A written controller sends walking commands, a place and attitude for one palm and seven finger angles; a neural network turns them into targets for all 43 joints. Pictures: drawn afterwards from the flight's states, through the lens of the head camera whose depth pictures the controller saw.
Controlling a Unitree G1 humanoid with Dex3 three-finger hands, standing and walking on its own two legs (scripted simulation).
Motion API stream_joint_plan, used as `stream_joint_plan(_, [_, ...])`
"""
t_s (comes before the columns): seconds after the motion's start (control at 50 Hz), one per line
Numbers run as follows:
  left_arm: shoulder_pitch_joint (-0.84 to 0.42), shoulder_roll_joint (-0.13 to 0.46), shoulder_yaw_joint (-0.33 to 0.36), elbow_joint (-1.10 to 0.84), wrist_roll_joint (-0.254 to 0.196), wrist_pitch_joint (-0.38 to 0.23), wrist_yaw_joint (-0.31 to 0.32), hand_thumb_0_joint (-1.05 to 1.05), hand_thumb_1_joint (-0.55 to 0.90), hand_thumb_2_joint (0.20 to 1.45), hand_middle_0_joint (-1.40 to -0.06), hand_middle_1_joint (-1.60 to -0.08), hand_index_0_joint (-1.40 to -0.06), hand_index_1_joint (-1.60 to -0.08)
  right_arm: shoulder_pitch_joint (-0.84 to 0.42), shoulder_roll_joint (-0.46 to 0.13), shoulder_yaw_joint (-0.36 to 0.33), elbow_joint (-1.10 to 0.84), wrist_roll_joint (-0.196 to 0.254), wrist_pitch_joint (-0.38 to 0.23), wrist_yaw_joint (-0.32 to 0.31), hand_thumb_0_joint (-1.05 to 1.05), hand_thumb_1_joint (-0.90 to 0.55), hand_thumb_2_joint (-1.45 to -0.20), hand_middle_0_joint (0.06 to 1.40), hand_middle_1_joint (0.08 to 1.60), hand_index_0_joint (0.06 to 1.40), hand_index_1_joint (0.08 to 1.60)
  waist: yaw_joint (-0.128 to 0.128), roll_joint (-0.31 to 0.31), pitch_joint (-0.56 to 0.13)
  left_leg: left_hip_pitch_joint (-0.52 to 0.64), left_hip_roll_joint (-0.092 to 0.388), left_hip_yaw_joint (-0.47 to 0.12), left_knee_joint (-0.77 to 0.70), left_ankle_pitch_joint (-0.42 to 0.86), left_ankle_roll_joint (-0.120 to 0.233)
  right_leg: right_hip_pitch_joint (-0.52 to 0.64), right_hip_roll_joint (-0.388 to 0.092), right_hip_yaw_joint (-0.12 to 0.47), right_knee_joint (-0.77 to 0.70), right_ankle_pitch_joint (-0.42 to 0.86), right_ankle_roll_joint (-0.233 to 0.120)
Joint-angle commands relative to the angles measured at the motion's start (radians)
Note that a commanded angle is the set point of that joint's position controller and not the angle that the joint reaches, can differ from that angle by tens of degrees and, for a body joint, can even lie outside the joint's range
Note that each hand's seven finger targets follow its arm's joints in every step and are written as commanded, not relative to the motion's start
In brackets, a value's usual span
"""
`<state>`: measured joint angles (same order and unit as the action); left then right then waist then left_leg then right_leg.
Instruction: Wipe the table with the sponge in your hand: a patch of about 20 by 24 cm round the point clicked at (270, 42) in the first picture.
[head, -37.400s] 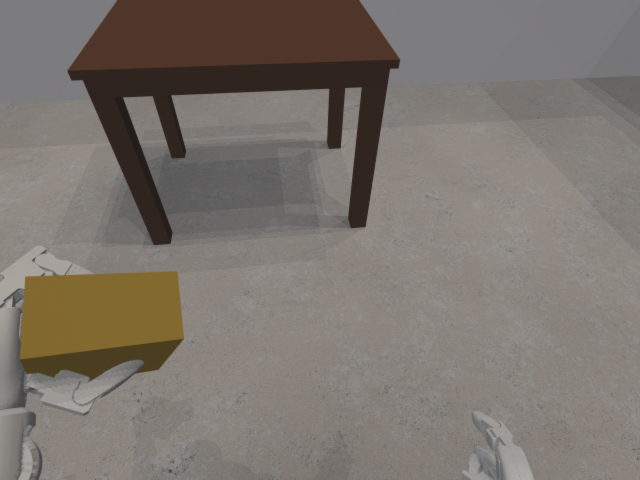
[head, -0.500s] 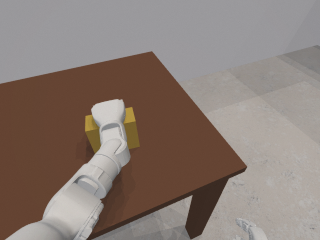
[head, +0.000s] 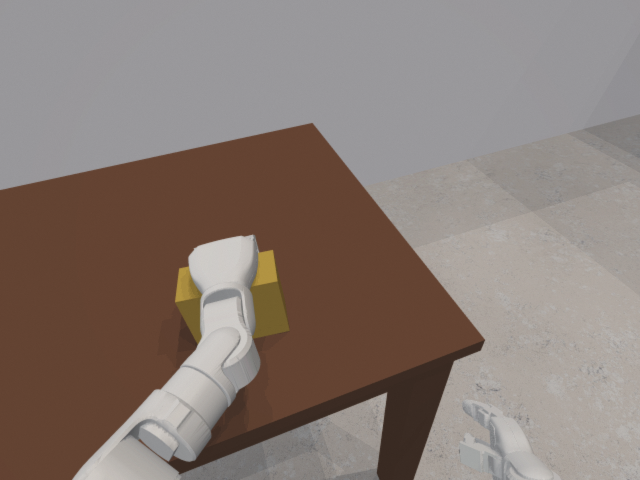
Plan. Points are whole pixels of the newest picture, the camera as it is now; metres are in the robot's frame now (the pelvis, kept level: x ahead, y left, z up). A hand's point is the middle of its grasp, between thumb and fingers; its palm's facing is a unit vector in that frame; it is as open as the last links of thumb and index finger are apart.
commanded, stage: wipe back along the third lane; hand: left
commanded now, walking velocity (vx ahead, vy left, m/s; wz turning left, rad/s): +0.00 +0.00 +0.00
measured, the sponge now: (239, 308) +0.35 +0.17 +0.03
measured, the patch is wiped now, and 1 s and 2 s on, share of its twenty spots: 1.00 1.00 1.00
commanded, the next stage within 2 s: slide back across to the middle lane in 0.62 s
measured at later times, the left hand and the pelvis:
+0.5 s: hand (246, 311) +0.31 +0.14 +0.07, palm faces +0.04 -0.06 -1.00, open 10.1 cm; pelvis -0.02 -0.01 +0.00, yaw +0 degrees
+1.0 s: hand (240, 325) +0.29 +0.14 +0.07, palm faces +0.08 -0.17 -0.98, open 10.1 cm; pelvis -0.02 -0.02 +0.00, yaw -1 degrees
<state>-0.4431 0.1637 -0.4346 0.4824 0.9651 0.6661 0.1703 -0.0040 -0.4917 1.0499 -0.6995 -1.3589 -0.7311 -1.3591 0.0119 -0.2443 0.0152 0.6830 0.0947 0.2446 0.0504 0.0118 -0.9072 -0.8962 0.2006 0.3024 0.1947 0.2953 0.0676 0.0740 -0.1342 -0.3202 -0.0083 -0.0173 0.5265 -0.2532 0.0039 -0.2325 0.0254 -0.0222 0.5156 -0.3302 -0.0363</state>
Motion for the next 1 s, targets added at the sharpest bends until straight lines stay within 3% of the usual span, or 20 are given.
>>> stream_joint_plan(0.0, [-0.175, 0.018, 0.042, -0.123, -0.028, 0.003, -0.028, 0.000, 0.100, 1.300, -1.200, -1.600, -1.200, -1.600, -0.221, -0.103, -0.029, -0.170, 0.006, -0.059, -0.004, 0.000, -0.900, -0.900, 0.200, 0.300, 0.200, 0.300, -0.009, -0.172, -0.152, 0.107, -0.010, 0.030, -0.022, 0.253, 0.036, 0.030, -0.007, 0.007, -0.056, 0.420, -0.027])
stream_joint_plan(0.04, [-0.186, -0.005, 0.020, -0.125, -0.027, 0.006, -0.027, 0.000, 0.100, 1.300, -1.200, -1.600, -1.200, -1.600, -0.218, -0.099, -0.029, -0.167, 0.007, -0.065, -0.002, 0.000, -0.900, -0.900, 0.200, 0.300, 0.200, 0.300, -0.012, -0.153, -0.147, 0.113, -0.012, 0.034, -0.025, 0.223, 0.036, 0.010, -0.005, 0.009, -0.065, 0.372, -0.028])
stream_joint_plan(0.1, [-0.164, 0.021, 0.042, -0.123, -0.031, -0.001, -0.024, 0.000, 0.100, 1.300, -1.200, -1.600, -1.200, -1.600, -0.225, -0.103, -0.031, -0.167, 0.009, -0.074, -0.005, 0.000, -0.900, -0.900, 0.200, 0.300, 0.200, 0.300, -0.007, -0.186, -0.145, 0.104, -0.011, 0.031, -0.028, 0.201, 0.036, 0.012, -0.004, 0.014, -0.067, 0.339, -0.025])
stream_joint_plan(0.22, [-0.123, -0.036, -0.007, -0.147, -0.034, -0.005, -0.020, 0.000, 0.100, 1.300, -1.200, -1.600, -1.200, -1.600, -0.232, -0.095, -0.034, -0.178, 0.012, -0.084, 0.007, 0.000, -0.900, -0.900, 0.200, 0.300, 0.200, 0.300, -0.004, -0.165, -0.124, 0.107, -0.013, 0.032, -0.028, 0.171, 0.038, -0.013, -0.002, 0.012, -0.073, 0.282, -0.026])
stream_joint_plan(0.24, [-0.118, -0.023, 0.003, -0.145, -0.036, -0.003, -0.019, 0.000, 0.100, 1.300, -1.200, -1.600, -1.200, -1.600, -0.232, -0.096, -0.033, -0.176, 0.013, -0.086, 0.009, 0.000, -0.900, -0.900, 0.200, 0.300, 0.200, 0.300, -0.003, -0.173, -0.118, 0.104, -0.012, 0.032, -0.030, 0.161, 0.037, -0.016, -0.003, 0.012, -0.078, 0.265, -0.025])
stream_joint_plan(0.38, [-0.073, -0.032, 0.002, -0.182, -0.039, -0.001, -0.018, 0.000, 0.100, 1.300, -1.200, -1.600, -1.200, -1.600, -0.255, -0.091, -0.035, -0.183, 0.012, -0.092, 0.019, 0.000, -0.900, -0.900, 0.200, 0.300, 0.200, 0.300, 0.007, -0.188, -0.116, 0.102, -0.013, 0.026, -0.026, 0.169, 0.039, -0.008, -0.001, 0.018, -0.077, 0.281, -0.026])
stream_joint_plan(0.46, [-0.061, -0.066, -0.041, -0.193, -0.033, 0.009, -0.017, 0.000, 0.100, 1.300, -1.200, -1.600, -1.200, -1.600, -0.261, -0.088, -0.033, -0.181, 0.014, -0.091, 0.028, 0.000, -0.900, -0.900, 0.200, 0.300, 0.200, 0.300, 0.001, -0.179, -0.089, 0.109, -0.013, 0.033, -0.021, 0.150, 0.039, -0.032, -0.001, 0.013, -0.074, 0.242, -0.025])
stream_joint_plan(0.48, [-0.050, -0.038, -0.012, -0.221, -0.036, 0.007, -0.019, 0.000, 0.100, 1.300, -1.200, -1.600, -1.200, -1.600, -0.271, -0.089, -0.035, -0.187, 0.013, -0.091, 0.028, 0.000, -0.900, -0.900, 0.200, 0.300, 0.200, 0.300, 0.010, -0.183, -0.103, 0.107, -0.012, 0.025, -0.024, 0.156, 0.039, -0.019, 0.001, 0.022, -0.078, 0.249, -0.028])
stream_joint_plan(0.52, [-0.029, -0.075, -0.049, -0.222, -0.031, 0.011, -0.017, 0.000, 0.100, 1.300, -1.200, -1.600, -1.200, -1.600, -0.267, -0.087, -0.034, -0.187, 0.014, -0.092, 0.036, 0.000, -0.900, -0.900, 0.200, 0.300, 0.200, 0.300, 0.004, -0.186, -0.097, 0.113, -0.013, 0.033, -0.013, 0.169, 0.040, -0.021, -0.002, 0.012, -0.062, 0.275, -0.026])
stream_joint_plan(0.56, [0.017, -0.067, -0.048, -0.258, -0.037, 0.016, -0.020, 0.000, 0.100, 1.300, -1.200, -1.600, -1.200, -1.600, -0.278, -0.086, -0.033, -0.193, 0.013, -0.089, 0.043, 0.000, -0.900, -0.900, 0.200, 0.300, 0.200, 0.300, 0.013, -0.181, -0.112, 0.115, -0.016, 0.037, -0.007, 0.183, 0.041, 0.001, -0.004, 0.018, -0.059, 0.304, -0.025])
stream_joint_plan(0.58, [0.028, -0.035, -0.013, -0.278, -0.035, 0.016, -0.021, 0.000, 0.100, 1.300, -1.200, -1.600, -1.200, -1.600, -0.282, -0.088, -0.036, -0.194, 0.010, -0.086, 0.043, 0.000, -0.900, -0.900, 0.200, 0.300, 0.200, 0.300, 0.018, -0.196, -0.122, 0.112, -0.013, 0.029, -0.009, 0.197, 0.040, 0.014, 0.000, 0.023, -0.058, 0.329, -0.028])
stream_joint_plan(0.64, [0.023, -0.045, -0.038, -0.287, -0.021, 0.029, -0.022, 0.000, 0.100, 1.300, -1.200, -1.600, -1.200, -1.600, -0.284, -0.088, -0.031, -0.186, 0.012, -0.082, 0.044, 0.000, -0.900, -0.900, 0.200, 0.300, 0.200, 0.300, 0.007, -0.191, -0.092, 0.112, -0.013, 0.040, -0.002, 0.195, 0.038, -0.004, -0.003, 0.025, -0.054, 0.335, -0.024])
stream_joint_plan(0.72, [0.042, -0.017, -0.013, -0.331, -0.023, 0.031, -0.023, 0.000, 0.100, 1.300, -1.200, -1.600, -1.200, -1.600, -0.291, -0.088, -0.030, -0.191, 0.009, -0.079, 0.041, 0.000, -0.900, -0.900, 0.200, 0.300, 0.200, 0.300, 0.015, -0.183, -0.095, 0.112, -0.013, 0.039, -0.003, 0.203, 0.038, 0.008, -0.002, 0.026, -0.047, 0.353, -0.024])
stream_joint_plan(0.76, [0.045, 0.013, 0.006, -0.359, -0.017, 0.032, -0.026, 0.000, 0.100, 1.300, -1.200, -1.600, -1.200, -1.600, -0.294, -0.087, -0.028, -0.193, 0.008, -0.080, 0.036, 0.000, -0.900, -0.900, 0.200, 0.300, 0.200, 0.300, 0.020, -0.169, -0.113, 0.118, -0.016, 0.042, -0.002, 0.210, 0.039, 0.022, -0.003, 0.032, -0.044, 0.358, -0.024])
stream_joint_plan(0.78, [0.068, 0.079, 0.078, -0.385, -0.018, 0.027, -0.025, 0.000, 0.100, 1.300, -1.200, -1.600, -1.200, -1.600, -0.298, -0.089, -0.030, -0.196, 0.005, -0.080, 0.032, 0.000, -0.900, -0.900, 0.200, 0.300, 0.200, 0.300, 0.032, -0.171, -0.119, 0.114, -0.016, 0.030, -0.006, 0.215, 0.038, 0.034, 0.002, 0.047, -0.051, 0.362, -0.029])
stream_joint_plan(0.8, [0.067, 0.043, 0.032, -0.401, -0.010, 0.026, -0.027, 0.000, 0.100, 1.300, -1.200, -1.600, -1.200, -1.600, -0.303, -0.086, -0.026, -0.200, 0.006, -0.081, 0.028, 0.000, -0.900, -0.900, 0.200, 0.300, 0.200, 0.300, 0.024, -0.159, -0.122, 0.126, -0.016, 0.040, -0.003, 0.226, 0.039, 0.037, -0.003, 0.041, -0.040, 0.376, -0.027])
stream_joint_plan(0.82, [0.082, 0.040, 0.029, -0.411, -0.015, 0.026, -0.030, 0.000, 0.100, 1.300, -1.200, -1.600, -1.200, -1.600, -0.298, -0.084, -0.025, -0.204, 0.007, -0.081, 0.028, 0.000, -0.900, -0.900, 0.200, 0.300, 0.200, 0.300, 0.022, -0.167, -0.102, 0.121, -0.015, 0.038, -0.004, 0.223, 0.039, 0.030, -0.001, 0.036, -0.045, 0.374, -0.025])
stream_joint_plan(0.88, [0.101, 0.129, 0.113, -0.453, -0.007, 0.016, -0.039, 0.000, 0.100, 1.300, -1.200, -1.600, -1.200, -1.600, -0.298, -0.090, -0.022, -0.207, 0.004, -0.081, 0.013, 0.000, -0.900, -0.900, 0.200, 0.300, 0.200, 0.300, 0.029, -0.154, -0.089, 0.119, -0.014, 0.026, -0.017, 0.214, 0.038, 0.032, 0.005, 0.061, -0.061, 0.349, -0.030])
stream_joint_plan(0.94, [0.085, 0.105, 0.071, -0.488, 0.006, 0.003, -0.047, 0.000, 0.100, 1.300, -1.200, -1.600, -1.200, -1.600, -0.292, -0.084, -0.020, -0.211, 0.003, -0.090, 0.002, 0.000, -0.900, -0.900, 0.200, 0.300, 0.200, 0.300, 0.021, -0.124, -0.088, 0.140, -0.014, 0.032, -0.016, 0.208, 0.039, 0.014, 0.002, 0.050, -0.059, 0.314, -0.030])
stream_joint_plan(0.98, [0.098, 0.141, 0.113, -0.536, -0.003, -0.010, -0.052, 0.000, 0.100, 1.300, -1.200, -1.600, -1.200, -1.600, -0.294, -0.082, -0.021, -0.225, 0.004, -0.093, -0.004, 0.000, -0.900, -0.900, 0.200, 0.300, 0.200, 0.300, 0.026, -0.123, -0.109, 0.143, -0.012, 0.025, -0.022, 0.219, 0.040, 0.036, 0.004, 0.051, -0.060, 0.320, -0.031])
